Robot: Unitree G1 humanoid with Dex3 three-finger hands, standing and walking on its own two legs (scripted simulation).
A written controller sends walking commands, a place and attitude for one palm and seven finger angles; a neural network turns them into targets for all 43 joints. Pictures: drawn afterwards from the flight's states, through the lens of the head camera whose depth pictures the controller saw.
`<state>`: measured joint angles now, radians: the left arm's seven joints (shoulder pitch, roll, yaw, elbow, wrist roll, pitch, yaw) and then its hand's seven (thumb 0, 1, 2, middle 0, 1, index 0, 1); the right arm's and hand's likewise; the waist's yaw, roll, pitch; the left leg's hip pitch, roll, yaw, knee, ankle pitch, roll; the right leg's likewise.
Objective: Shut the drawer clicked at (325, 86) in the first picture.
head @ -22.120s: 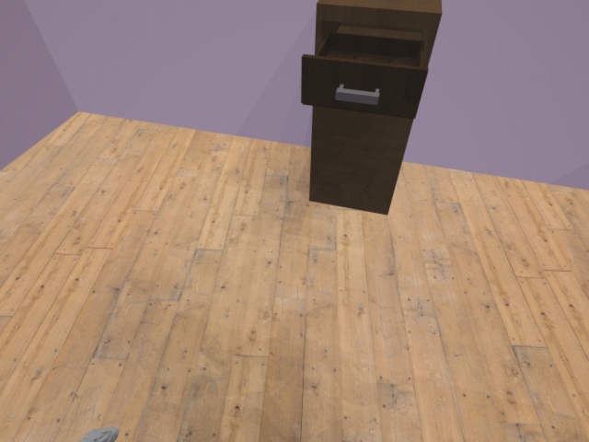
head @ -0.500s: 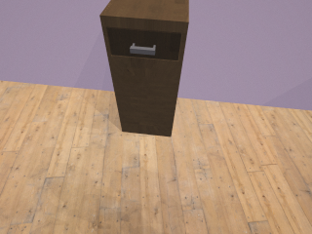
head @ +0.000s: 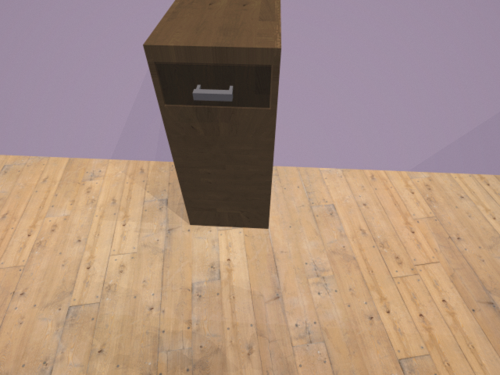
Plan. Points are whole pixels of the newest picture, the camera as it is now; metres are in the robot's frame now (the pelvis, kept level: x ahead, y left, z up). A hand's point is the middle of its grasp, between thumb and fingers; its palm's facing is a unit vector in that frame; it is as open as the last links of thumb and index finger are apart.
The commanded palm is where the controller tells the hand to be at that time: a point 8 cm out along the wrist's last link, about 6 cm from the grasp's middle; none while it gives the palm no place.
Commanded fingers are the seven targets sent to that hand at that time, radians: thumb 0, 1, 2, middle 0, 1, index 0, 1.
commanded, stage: let the arm hang, fingers relaxed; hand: left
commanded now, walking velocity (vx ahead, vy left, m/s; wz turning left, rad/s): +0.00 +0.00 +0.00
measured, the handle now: (214, 91) +0.88 +0.16 -0.01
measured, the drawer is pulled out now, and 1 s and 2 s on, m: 0.00 0.00 0.00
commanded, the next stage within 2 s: look to check the result in 0.14 s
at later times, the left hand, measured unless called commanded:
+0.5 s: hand out of the picture -0.01 +0.15 -0.17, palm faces +0.05 -0.98 -0.18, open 7.4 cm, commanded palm none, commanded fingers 0.00 0.90 0.90 -0.20 -0.30 -0.20 -0.30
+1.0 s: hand out of the picture +0.03 +0.15 -0.17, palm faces +0.05 -0.98 -0.20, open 7.4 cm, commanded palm none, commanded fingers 0.00 0.90 0.90 -0.20 -0.30 -0.20 -0.30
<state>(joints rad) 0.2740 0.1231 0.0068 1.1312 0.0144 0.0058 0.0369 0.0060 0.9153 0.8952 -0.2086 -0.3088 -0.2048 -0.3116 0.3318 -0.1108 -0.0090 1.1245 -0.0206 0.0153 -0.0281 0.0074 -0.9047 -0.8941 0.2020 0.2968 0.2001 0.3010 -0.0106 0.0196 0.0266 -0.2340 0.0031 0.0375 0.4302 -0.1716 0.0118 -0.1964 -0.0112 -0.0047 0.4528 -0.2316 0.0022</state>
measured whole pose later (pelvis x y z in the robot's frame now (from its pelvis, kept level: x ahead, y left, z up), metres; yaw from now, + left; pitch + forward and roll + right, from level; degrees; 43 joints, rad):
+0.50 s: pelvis +0.01 -0.01 +0.00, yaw +0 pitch -1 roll +0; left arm 0.30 0.11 0.02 1.16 0.01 0.00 0.04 0.00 0.91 0.90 -0.20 -0.30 -0.19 -0.30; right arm 0.30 -0.11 -0.02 1.13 -0.02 0.01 -0.04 0.01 -0.91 -0.89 0.20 0.30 0.20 0.30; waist 0.00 0.02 0.05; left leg -0.21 0.02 0.03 0.43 -0.19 -0.01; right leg -0.17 0.01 -0.01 0.44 -0.25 -0.02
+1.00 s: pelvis +0.03 -0.02 +0.00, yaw +0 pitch -1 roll +0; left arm 0.27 0.13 0.02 1.15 0.01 -0.01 0.04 0.00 0.91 0.90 -0.20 -0.30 -0.19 -0.30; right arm 0.28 -0.13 -0.02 1.14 -0.02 0.00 -0.04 0.01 -0.91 -0.89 0.20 0.30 0.20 0.30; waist 0.00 0.01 0.05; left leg -0.18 0.03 0.03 0.41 -0.21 -0.01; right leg -0.14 0.01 -0.01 0.42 -0.25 -0.02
